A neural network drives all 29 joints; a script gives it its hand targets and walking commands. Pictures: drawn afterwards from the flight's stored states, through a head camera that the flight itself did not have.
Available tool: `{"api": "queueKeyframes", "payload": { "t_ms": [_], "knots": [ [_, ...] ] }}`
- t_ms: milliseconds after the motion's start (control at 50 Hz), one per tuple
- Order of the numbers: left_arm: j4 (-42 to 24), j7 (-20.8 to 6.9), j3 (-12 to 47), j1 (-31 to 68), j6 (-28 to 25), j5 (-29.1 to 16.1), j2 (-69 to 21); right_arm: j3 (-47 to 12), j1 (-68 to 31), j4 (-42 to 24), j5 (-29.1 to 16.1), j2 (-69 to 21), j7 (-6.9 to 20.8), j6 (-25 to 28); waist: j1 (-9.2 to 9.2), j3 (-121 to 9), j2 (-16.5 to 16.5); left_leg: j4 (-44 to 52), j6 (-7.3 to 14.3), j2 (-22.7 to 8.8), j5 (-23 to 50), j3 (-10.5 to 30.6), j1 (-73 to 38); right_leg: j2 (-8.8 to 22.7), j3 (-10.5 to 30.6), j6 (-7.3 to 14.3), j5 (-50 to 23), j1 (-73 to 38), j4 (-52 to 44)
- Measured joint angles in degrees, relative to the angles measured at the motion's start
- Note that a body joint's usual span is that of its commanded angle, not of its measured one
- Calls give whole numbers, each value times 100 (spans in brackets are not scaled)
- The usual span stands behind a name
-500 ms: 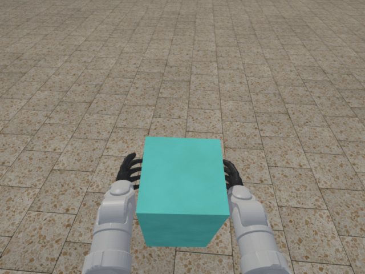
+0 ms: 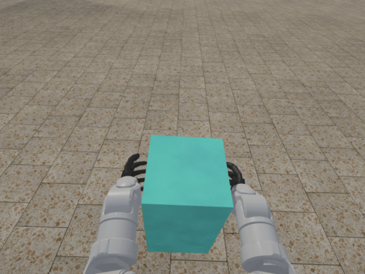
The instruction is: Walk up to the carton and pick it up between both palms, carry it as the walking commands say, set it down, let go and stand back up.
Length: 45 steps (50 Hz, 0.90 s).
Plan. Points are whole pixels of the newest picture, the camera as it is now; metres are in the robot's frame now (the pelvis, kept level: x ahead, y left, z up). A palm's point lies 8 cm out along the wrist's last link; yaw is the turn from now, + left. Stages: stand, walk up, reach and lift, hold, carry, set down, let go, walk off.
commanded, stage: reach and lift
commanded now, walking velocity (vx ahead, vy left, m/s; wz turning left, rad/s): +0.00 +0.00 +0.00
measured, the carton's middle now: (182, 199) +0.31 +0.03 -0.01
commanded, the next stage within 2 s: hold in 1.22 s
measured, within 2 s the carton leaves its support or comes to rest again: neither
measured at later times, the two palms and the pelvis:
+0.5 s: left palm (142, 177) +0.32 +0.13 +0.06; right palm (250, 191) +0.32 -0.13 +0.05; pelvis +0.02 +0.00 +0.00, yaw +0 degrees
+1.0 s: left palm (139, 181) +0.31 +0.13 +0.06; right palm (249, 197) +0.30 -0.12 +0.05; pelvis +0.01 +0.00 +0.00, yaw +0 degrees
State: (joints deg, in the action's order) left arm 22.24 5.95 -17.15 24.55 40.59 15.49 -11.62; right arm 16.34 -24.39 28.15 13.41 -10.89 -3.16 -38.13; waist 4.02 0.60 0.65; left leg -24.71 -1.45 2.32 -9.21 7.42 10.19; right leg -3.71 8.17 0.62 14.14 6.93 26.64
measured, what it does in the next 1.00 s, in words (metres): stands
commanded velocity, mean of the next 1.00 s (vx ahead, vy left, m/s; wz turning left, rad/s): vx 0.00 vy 0.00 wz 0.00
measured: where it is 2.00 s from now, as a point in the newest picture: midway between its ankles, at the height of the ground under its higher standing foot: outside the picture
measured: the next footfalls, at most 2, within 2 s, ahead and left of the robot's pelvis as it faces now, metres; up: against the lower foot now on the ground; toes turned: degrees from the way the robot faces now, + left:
none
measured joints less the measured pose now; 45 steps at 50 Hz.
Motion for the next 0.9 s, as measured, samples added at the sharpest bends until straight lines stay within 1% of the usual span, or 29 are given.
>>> {"api": "queueKeyframes", "payload": {
  "t_ms": [100, 160, 200, 280, 380, 440, 540, 660, 720, 820, 900],
  "knots": [
    [174, 0, -54, 33, -167, -27, -37, -12, -83, -67, 79, 65, 9, -118, -137, -111, -11, 68, 51, 49, 8, -30, -48, 58, 31, -39, 19, -26, -30],
    [183, -21, -16, -34, -115, -50, -8, -39, -34, -80, 140, 43, 22, -204, -193, -184, 61, 180, 62, 46, 20, -73, -154, 69, 76, -39, 25, -93, -82],
    [177, -31, 22, -67, -38, -39, 3, -52, 46, -95, 153, 29, 40, -238, -218, -201, 90, 225, 58, 30, 12, -75, -231, 62, 82, -29, 15, -183, -156],
    [137, -52, 199, -146, 97, 8, 35, -101, 288, -210, 125, 15, 75, -257, -209, -197, 23, 288, 58, 5, -7, -96, -345, 51, 108, -19, -19, -320, -291],
    [15, -54, 388, -213, 98, -69, 60, -322, 472, -538, 22, 91, 33, -337, -294, -133, -102, 314, 72, 30, 12, -26, -332, 79, 38, -29, -24, -344, -348],
    [13, -90, 353, -219, 61, -99, 60, -354, 457, -614, 65, 85, 11, -401, -317, -139, -91, 374, 75, 32, 47, -29, -320, 83, 41, -30, -25, -296, -336],
    [-65, -157, 463, -377, 71, -112, 118, -469, 501, -670, 91, 96, -1, -492, -389, -215, -25, 411, 50, -4, 42, -11, -368, 53, 26, 1, -39, -355, -395],
    [-113, -188, 569, -458, 192, -57, 145, -529, 584, -677, 69, 121, 31, -563, -386, -233, 68, 386, 22, -51, -9, -21, -474, 7, 39, 35, -35, -471, -416],
    [-86, -233, 574, -465, 188, -7, 147, -521, 577, -676, 65, 121, 20, -579, -381, -208, 23, 389, 26, -50, 8, -35, -466, 8, 52, 29, -50, -455, -408],
    [-123, -166, 578, -438, 223, -50, 139, -501, 581, -663, 13, 120, 7, -534, -346, -160, -63, 334, 43, -34, 33, -28, -375, 17, 43, 6, -68, -378, -372],
    [-147, -128, 573, -427, 237, -84, 136, -552, 634, -655, -1, 135, 21, -476, -361, -212, -95, 289, 56, -9, 39, -13, -318, 36, 24, -16, -70, -336, -344]
  ]
}}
